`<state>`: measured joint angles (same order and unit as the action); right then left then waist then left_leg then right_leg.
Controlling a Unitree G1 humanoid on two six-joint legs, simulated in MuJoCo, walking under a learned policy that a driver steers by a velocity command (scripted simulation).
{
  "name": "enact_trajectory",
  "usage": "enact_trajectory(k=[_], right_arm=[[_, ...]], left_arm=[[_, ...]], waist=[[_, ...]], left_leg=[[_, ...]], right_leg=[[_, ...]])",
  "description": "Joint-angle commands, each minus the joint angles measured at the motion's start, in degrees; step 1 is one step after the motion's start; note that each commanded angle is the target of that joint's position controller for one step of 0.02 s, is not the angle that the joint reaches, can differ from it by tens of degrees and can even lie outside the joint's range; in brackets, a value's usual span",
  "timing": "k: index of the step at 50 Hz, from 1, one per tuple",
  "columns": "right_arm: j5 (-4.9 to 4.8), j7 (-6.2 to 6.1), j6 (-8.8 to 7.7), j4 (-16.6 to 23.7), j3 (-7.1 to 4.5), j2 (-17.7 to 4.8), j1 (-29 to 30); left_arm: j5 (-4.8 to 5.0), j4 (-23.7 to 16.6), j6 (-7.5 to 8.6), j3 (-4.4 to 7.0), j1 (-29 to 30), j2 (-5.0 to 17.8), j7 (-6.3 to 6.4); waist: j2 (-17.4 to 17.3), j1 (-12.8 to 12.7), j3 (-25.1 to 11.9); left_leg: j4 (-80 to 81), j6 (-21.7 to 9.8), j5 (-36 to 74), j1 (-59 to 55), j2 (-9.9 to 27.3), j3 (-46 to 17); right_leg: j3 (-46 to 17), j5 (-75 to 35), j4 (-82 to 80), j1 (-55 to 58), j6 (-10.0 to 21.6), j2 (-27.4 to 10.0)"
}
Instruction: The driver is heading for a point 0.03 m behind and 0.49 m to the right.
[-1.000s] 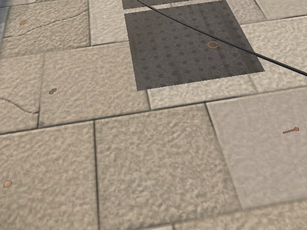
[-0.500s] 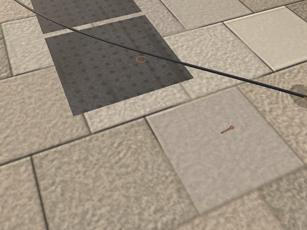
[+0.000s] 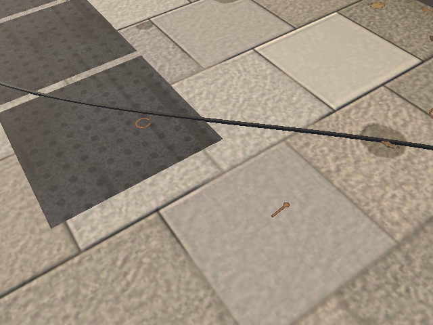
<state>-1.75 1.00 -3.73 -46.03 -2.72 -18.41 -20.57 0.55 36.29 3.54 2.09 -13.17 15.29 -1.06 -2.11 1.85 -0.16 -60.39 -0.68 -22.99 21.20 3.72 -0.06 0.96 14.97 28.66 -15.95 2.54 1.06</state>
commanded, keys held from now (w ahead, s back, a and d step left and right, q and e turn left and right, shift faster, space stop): w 0.04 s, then w+e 0.14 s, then e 0.54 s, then w+e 0.28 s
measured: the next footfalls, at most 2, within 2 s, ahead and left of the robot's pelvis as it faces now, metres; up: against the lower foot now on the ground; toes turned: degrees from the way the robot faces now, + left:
left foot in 0.34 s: +0.38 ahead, +0.11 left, +0.00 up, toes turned -8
right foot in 0.80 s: +0.28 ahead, -0.13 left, +0.00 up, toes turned -24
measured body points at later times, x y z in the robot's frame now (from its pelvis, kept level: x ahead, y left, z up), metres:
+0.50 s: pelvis +0.22 +0.03 -0.01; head +0.27 +0.03 +0.44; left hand +0.34 +0.31 -0.13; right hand +0.38 -0.26 -0.09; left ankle +0.34 +0.11 -0.74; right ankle +0.12 -0.10 -0.65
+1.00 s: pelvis +0.30 -0.04 +0.01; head +0.30 -0.09 +0.46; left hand +0.49 +0.18 -0.07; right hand +0.32 -0.38 -0.10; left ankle +0.45 +0.08 -0.67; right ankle +0.24 -0.11 -0.74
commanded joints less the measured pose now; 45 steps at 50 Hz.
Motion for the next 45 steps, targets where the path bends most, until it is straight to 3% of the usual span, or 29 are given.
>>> enact_trajectory(k=[1,4,6,9,12,15,16,17,18,19,20,21,22,23,25,29,34,37,38,39,40,41,42,43,45], right_arm=[[0.75,0.37,-2.07,6.87,-1.55,-6.07,7.33],[1.56,0.87,-1.31,6.72,-1.03,-3.62,7.72],[1.9,0.81,-1.33,8.04,-0.48,-2.35,11.79],[1.65,1.35,-1.99,9.89,0.34,-0.86,19.15],[1.8,1.91,-2.63,11.42,-0.06,-2.19,22.91],[2.18,1.57,-2.7,10.74,-1.39,-5.18,19.56],[2.48,1.11,-2.73,9.67,-2.03,-6.32,15.45],[2.96,0.54,-2.79,8.76,-2.71,-7.94,10.32],[4.35,-0.12,-2.6,8.71,-3.31,-11.94,4.1],[4.39,0.14,-1.27,8.97,-3.03,-11.92,4.13],[3.28,0.16,-0.03,10.54,-2.46,-8.25,6.13],[2.47,-0.14,0.68,10.82,-1.64,-5.03,9.72],[2.07,-0.42,1.21,10.26,-1.09,-3.37,12.93],[2.38,-0.56,1.52,9.92,-0.92,-2.87,15.27],[3.59,-0.67,1.26,9.24,-1.46,-3.87,18.39],[2.81,-1.56,1.02,7.66,-2.57,-6.05,18.87],[1.76,-1.69,2.87,6.58,-3.32,-8.39,19.54],[0.5,-1.31,3.82,5.38,-3.77,-9.6,18.83],[0.01,-1.2,4.05,4.82,-3.66,-8.93,18.21],[0.03,-1.07,4.22,4.24,-3.08,-6.68,17.41],[0.85,-0.57,4.34,4.53,-1.92,-2.64,17.95],[1.79,-0.68,3.76,8.29,-1.7,-1.87,21.83],[0.79,-0.5,2.46,8.84,-2.94,-5.91,24.9],[-0.09,-0.08,1.55,8.57,-3.56,-7.39,23.29],[1.58,-0.16,0.28,6.1,-4.06,-7.72,20.74]], left_arm=[[-0.53,-1.0,1.05,2.14,-5.34,7.32,-0.02],[-0.27,-0.26,1.59,2.33,-4.5,7.81,0.34],[0.01,0.86,1.49,2.63,-5.25,8.58,0.81],[0.39,2.83,1.11,3.27,-7.99,10.37,1.63],[0.77,4.9,0.42,3.84,-10.45,11.76,2.24],[0.74,5.12,-0.53,4.53,-9.36,12.47,2.75],[0.7,4.51,-0.82,4.53,-8.02,12.17,2.83],[0.58,3.7,-0.98,4.09,-7.2,10.77,2.83],[-0.95,1.55,-1.1,2.63,-9.18,6.12,2.76],[-0.12,3.3,-1.32,1.18,-21.72,1.86,2.5],[1.02,4.77,-1.92,2.82,-21.22,9.12,2.56],[1.79,3.48,-2.75,3.76,-14.6,11.58,2.86],[1.49,2.95,-3.72,3.76,-11.42,11.22,3.44],[1.01,2.52,-4.87,3.91,-10.52,10.61,3.88],[0.76,2.17,-6.5,3.6,-11.63,8.0,4.25],[-0.17,-0.61,-6.51,2.96,-6.83,6.35,3.73],[0.09,-2.89,-6.97,3.2,-2.16,7.6,1.79],[0.08,-3.38,-7.15,3.72,-1.79,8.04,1.01],[0.08,-2.59,-7.05,4.12,-3.25,8.37,1.0],[0.24,-0.96,-6.92,4.97,-7.01,9.6,1.29],[0.69,0.42,-6.61,6.28,-12.49,13.54,2.0],[0.43,-1.22,-5.4,7.19,-12.55,20.14,2.06],[-0.86,-2.07,-3.29,6.07,-10.15,16.86,1.45],[-0.82,-2.08,-1.9,5.22,-7.13,14.57,1.49],[0.22,-2.29,-1.25,4.19,-4.02,11.61,1.93]], waist=[[8.99,-3.88,2.34],[7.06,-1.93,2.84],[5.68,-2.5,3.98],[6.08,-4.74,4.93],[6.35,-4.78,5.05],[8.5,-2.22,1.75],[8.7,-0.03,-0.99],[7.45,2.77,-5.35],[-1.62,3.39,-15.31],[-16.26,-1.2,-26.74],[-10.27,0.02,-26.72],[-6.47,0.16,-17.32],[-3.39,-0.77,-10.92],[-4.29,-2.1,-7.19],[-6.54,-4.26,-3.72],[-4.32,-3.31,-4.87],[-4.32,-2.38,-3.93],[-3.38,-3.11,-3.75],[-2.6,-3.8,-3.8],[-0.83,-4.95,-3.93],[10.67,-6.38,-2.18],[20.36,-6.36,1.6],[13.5,-7.19,2.52],[12.93,-4.76,3.15],[10.42,-3.12,1.7]], left_leg=[[-3.92,-0.7,7.46,24.6,4.34,-3.07],[1.59,1.36,12.95,21.5,3.68,-1.7],[10.68,2.73,17.31,20.49,2.5,-1.4],[23.4,3.38,25.67,14.92,-0.39,-0.59],[29.73,2.21,29.17,9.46,-3.0,-1.62],[31.93,-0.33,26.34,3.66,-3.92,-2.99],[33.24,-1.49,26.88,-2.46,-4.72,-1.84],[34.88,-3.0,34.63,-12.11,-2.72,-1.76],[29.04,-7.13,54.95,-30.71,9.41,-11.49],[29.84,-17.26,60.65,-44.64,24.58,-30.09],[34.6,-16.12,46.44,-39.05,21.42,-30.86],[36.7,-14.05,37.88,-31.93,18.71,-22.66],[38.8,-12.92,33.85,-23.97,15.76,-17.4],[40.92,-12.69,30.18,-16.34,14.25,-13.72],[45.53,-12.73,26.18,-5.28,11.91,-7.34],[47.08,-14.67,29.13,-6.7,14.43,-3.12],[47.17,-13.01,20.97,-7.93,15.27,0.91],[44.14,-10.09,13.08,-9.41,15.5,2.19],[42.17,-8.24,5.0,-7.1,14.24,3.28],[37.5,-5.84,-3.72,-2.77,11.94,4.94],[20.56,-1.33,-9.92,6.41,5.88,11.14],[5.13,2.06,-16.07,25.19,-4.13,7.7],[-0.57,0.54,-11.09,27.79,-2.54,-2.36],[0.26,-0.74,-4.15,28.05,-1.0,-3.72],[4.03,-0.01,5.15,25.51,0.5,-3.79]], right_leg=[[-21.13,0.15,-18.14,16.89,10.94,-15.1],[-15.46,-12.71,-20.49,12.6,11.37,-13.07],[-12.78,-15.35,-21.04,11.03,11.2,-11.74],[-10.41,-15.19,-20.71,8.45,9.7,-10.24],[-11.48,-23.48,-16.27,9.06,7.64,-10.82],[-13.92,-29.87,-8.5,12.7,4.67,-11.3],[-13.9,-34.47,-3.54,12.5,3.44,-9.77],[-12.54,-33.59,4.95,9.77,1.1,-6.32],[-11.06,-12.96,22.34,-1.76,-1.64,-1.06],[-9.65,29.67,41.64,-15.19,-4.66,5.13],[-12.51,25.13,46.95,-16.11,-5.45,1.87],[-9.11,20.97,47.47,-20.25,-6.03,-0.45],[-7.01,17.82,45.5,-20.42,-6.84,-2.41],[-6.51,15.58,43.92,-18.11,-7.43,-4.07],[-4.26,12.64,39.68,-11.04,-7.66,-4.77],[-3.52,6.06,28.79,-9.32,-6.57,-6.88],[-0.75,2.03,18.22,-4.65,-4.47,-6.36],[1.82,1.37,8.92,-0.61,-2.11,-4.87],[2.96,0.45,5.36,3.37,-0.67,-3.41],[2.4,2.5,2.91,8.88,1.28,-2.04],[-11.25,8.48,-7.08,13.97,6.03,-9.92],[-38.95,24.22,-16.26,14.79,16.37,-20.83],[-40.74,26.31,-19.88,13.15,17.43,-21.48],[-36.2,25.66,-20.08,13.07,14.95,-20.06],[-28.68,16.72,-18.48,14.67,10.82,-16.27]])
